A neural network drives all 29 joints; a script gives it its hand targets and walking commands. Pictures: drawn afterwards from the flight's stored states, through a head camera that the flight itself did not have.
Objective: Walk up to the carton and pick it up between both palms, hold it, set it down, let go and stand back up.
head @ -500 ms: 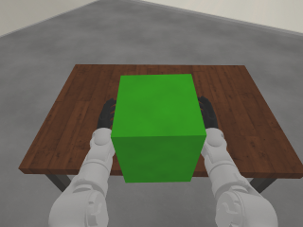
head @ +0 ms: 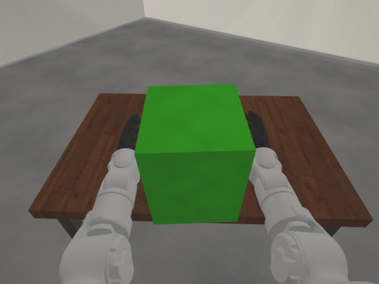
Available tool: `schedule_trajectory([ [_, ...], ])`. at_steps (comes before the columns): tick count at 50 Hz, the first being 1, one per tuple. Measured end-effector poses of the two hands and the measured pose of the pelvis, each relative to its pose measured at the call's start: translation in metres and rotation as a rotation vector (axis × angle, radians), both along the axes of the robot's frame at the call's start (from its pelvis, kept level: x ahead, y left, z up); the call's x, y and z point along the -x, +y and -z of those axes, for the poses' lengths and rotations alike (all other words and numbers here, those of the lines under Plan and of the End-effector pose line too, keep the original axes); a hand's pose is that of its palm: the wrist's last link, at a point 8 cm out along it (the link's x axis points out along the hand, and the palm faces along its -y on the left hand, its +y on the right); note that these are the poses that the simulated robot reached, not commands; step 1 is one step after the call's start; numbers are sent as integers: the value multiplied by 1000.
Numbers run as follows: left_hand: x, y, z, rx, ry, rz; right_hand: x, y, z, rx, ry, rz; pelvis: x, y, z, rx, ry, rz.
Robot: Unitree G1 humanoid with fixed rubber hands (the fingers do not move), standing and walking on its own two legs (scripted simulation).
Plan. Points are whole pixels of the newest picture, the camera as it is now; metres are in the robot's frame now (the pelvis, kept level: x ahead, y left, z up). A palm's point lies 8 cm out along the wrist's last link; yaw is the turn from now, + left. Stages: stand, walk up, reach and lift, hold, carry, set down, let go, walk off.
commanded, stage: reach and lift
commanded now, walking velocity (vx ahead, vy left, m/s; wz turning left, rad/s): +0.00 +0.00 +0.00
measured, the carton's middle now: (193, 155) +0.40 -0.03 +0.09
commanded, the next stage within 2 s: hold in 1.72 s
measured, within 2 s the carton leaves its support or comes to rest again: neither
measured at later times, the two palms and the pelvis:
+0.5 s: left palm (118, 142) +0.39 +0.13 +0.15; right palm (257, 140) +0.37 -0.16 +0.15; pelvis +0.00 +0.00 +0.00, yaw +0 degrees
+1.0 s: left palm (113, 133) +0.38 +0.13 +0.19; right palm (264, 138) +0.35 -0.16 +0.18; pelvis -0.01 +0.01 +0.00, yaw -1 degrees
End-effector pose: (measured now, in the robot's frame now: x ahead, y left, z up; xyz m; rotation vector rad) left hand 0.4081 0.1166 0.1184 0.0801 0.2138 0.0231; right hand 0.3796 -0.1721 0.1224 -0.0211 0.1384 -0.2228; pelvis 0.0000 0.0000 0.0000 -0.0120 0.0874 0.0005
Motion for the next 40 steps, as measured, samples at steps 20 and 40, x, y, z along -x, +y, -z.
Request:
schedule_trajectory([
  [20,10,9,-27,-4,-14,-13,5,9,-24,-29,-12,-10,1,-1,0,5,-82,-4],
  [40,29,12,-61,-38,-36,4,29,12,-42,-51,-30,6,6,13,1,16,-148,14],
])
